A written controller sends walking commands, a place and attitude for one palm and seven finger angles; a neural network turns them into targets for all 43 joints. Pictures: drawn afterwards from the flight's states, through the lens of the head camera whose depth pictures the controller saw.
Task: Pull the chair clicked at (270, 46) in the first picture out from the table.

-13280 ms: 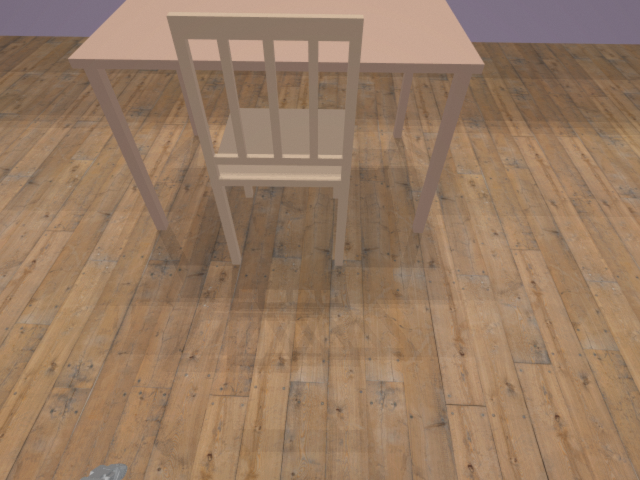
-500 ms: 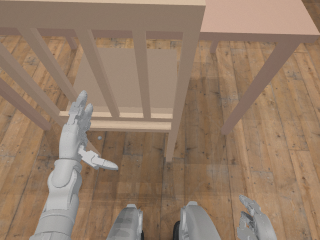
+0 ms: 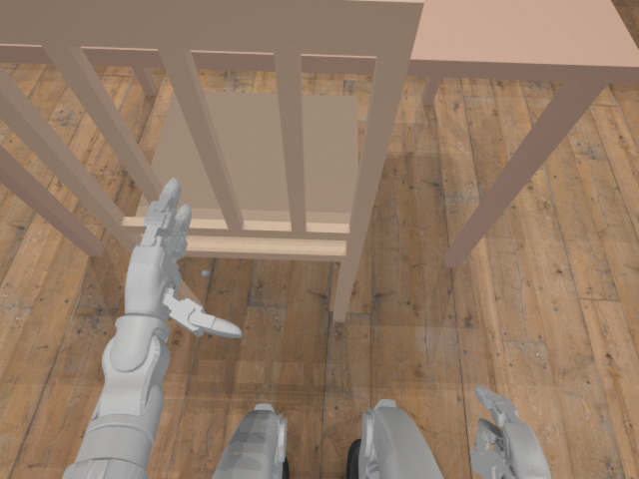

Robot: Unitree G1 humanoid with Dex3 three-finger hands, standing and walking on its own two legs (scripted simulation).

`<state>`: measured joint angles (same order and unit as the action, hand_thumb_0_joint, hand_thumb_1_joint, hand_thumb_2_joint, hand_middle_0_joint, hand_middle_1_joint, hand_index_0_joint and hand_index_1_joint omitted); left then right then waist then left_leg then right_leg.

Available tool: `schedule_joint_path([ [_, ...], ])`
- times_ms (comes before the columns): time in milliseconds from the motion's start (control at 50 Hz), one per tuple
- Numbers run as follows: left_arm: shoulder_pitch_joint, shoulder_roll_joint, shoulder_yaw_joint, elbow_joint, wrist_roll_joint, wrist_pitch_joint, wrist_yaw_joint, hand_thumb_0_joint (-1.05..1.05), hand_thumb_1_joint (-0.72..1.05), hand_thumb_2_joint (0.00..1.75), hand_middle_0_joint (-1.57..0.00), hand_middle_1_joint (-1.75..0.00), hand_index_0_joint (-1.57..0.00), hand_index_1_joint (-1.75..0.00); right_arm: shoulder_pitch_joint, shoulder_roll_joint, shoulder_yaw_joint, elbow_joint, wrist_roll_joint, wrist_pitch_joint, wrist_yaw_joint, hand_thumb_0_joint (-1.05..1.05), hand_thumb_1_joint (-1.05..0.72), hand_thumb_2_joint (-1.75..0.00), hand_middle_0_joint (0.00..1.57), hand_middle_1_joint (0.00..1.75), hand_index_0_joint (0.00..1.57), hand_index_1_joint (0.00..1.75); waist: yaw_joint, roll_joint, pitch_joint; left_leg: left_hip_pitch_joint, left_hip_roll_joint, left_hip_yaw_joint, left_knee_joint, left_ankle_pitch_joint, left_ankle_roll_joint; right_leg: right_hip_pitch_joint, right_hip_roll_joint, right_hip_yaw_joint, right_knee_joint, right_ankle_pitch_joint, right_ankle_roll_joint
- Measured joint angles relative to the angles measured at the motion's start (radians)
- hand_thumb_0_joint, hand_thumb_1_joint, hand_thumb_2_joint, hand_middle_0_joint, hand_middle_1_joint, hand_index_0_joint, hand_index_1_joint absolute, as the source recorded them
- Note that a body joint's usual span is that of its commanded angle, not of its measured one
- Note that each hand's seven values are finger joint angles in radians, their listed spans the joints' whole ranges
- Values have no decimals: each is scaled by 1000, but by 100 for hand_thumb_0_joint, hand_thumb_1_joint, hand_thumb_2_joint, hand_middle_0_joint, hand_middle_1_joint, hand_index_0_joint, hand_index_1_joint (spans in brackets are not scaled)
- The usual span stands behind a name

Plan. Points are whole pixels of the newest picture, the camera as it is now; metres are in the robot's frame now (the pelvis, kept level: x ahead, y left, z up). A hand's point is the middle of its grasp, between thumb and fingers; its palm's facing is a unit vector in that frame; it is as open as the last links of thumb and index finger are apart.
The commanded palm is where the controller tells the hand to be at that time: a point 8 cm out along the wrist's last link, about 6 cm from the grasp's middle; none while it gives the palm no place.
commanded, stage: aim the fingers beside a spindle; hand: left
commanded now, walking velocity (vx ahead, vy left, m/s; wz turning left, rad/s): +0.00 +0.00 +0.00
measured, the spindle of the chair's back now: (213, 160) +0.50 +0.16 +0.05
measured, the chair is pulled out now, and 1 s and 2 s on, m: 0.00 0.00 0.00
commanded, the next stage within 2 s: push the fingers through the gap in 0.12 s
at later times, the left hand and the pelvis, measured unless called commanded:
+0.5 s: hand (208, 255) +0.37 +0.15 +0.02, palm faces +0.00 -1.00 -0.04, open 17.0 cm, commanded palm +0.35 +0.20 +0.02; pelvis +0.00 +0.00 +0.00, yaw +0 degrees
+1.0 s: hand (216, 224) +0.42 +0.15 +0.02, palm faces +0.02 -1.00 -0.04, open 17.0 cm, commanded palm +0.39 +0.20 +0.02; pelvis -0.01 +0.00 +0.00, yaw +0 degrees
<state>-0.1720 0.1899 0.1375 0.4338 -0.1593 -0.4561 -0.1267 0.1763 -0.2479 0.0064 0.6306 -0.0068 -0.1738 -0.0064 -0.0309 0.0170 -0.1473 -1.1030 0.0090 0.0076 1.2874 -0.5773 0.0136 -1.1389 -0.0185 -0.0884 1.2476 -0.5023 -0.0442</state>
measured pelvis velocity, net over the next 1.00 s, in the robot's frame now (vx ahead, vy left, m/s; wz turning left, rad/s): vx -0.01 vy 0.00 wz -0.01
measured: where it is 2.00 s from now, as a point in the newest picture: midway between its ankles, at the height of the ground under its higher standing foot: outside the picture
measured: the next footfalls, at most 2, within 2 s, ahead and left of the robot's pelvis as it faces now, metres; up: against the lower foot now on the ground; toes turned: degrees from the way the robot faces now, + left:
none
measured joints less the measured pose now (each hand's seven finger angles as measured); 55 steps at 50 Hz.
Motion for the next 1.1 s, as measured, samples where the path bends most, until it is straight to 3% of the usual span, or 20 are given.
schedule_joint_path([
  [320,7,-4,-13,-9,6,2,13,-2,-50,30,-6,-8,-6,-8,8,3,3,-2,-1,10,3,1,-90,-90,20,30,20,30,1,3,-3,2,-2,-1,0,-2,2,3,-1,0,-2,-2,3],
  [620,-130,16,29,103,10,14,16,-2,-50,30,-7,-8,-6,-8,21,1,0,12,-2,20,4,1,-90,-90,20,30,20,30,-17,5,-5,-11,1,5,-5,2,1,-14,3,6,-3,4,2],
  [1100,-366,61,114,372,39,-31,19,-2,-50,30,-7,-8,-6,-8,58,-9,-2,42,-11,29,14,1,-90,-90,20,30,20,30,-54,2,-4,-53,4,7,0,17,0,-58,6,9,0,22,-2],
])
